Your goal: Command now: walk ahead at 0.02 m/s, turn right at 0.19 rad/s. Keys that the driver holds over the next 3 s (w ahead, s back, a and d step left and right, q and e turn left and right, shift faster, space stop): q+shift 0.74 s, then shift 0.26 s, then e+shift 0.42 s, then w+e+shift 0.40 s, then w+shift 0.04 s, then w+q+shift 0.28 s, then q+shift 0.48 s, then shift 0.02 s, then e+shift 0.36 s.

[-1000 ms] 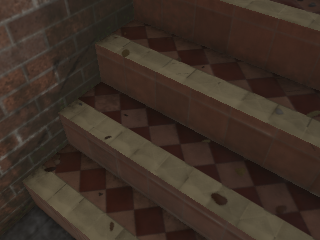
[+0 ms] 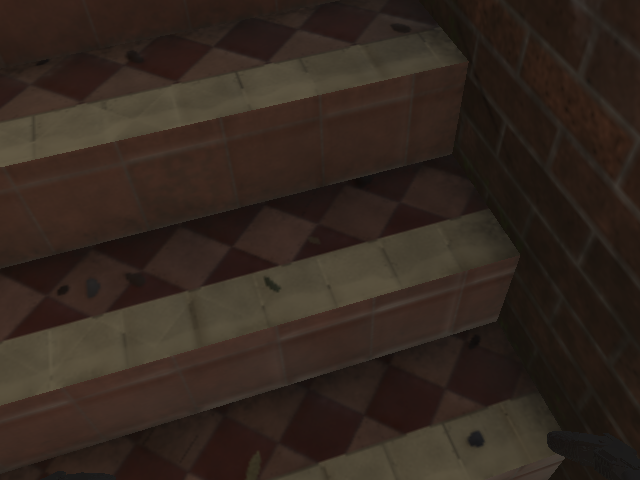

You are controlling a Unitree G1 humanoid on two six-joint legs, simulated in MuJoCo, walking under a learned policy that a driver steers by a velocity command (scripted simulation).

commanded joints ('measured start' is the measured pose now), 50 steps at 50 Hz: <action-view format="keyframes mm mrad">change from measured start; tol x64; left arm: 1 52 -38 -44 -93 30 -27 -41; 50 146 -8 5 -12 9 -62 137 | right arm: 1 48 -8 -4 8 22 0 -13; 50 80 -114 -58 -44 -1 82 130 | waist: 1 77 -21 14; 50 69 -78 -15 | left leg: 1 163 149 -500 -468 -18 204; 11 154 100 -440 -304 528 176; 20 6 -184 115 502 -316 -28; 27 576 16 -439 -476 489 220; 36 -288 -33 -338 -280 397 -66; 40 -150 24 -203 907 -164 -242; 50 171 66 -220 -64 506 -91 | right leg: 1 -210 -152 -39 245 -59 -18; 14 79 -289 -46 -746 13 -76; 19 316 -365 -335 -1730 1265 -40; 21 766 -374 -364 -1135 2509 -17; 25 561 -312 -328 -707 2041 -22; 27 73 -151 -99 -131 92 -8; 31 -231 -210 274 523 -544 -78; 36 356 -134 -417 -672 83 -31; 40 69 -724 535 -1117 143 -416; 50 151 -537 67 -760 71 -246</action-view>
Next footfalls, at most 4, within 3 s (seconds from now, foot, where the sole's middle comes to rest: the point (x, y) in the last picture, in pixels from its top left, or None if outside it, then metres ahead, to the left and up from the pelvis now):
0.26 right None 0.01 -0.21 -0.64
0.40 right None -0.08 -0.26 -0.83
0.44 left None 0.09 0.06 -0.68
0.74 right None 0.22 -0.34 -0.68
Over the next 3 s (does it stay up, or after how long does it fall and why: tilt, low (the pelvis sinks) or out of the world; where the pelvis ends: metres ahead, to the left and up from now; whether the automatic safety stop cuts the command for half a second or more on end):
stays up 0.52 0.26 0.45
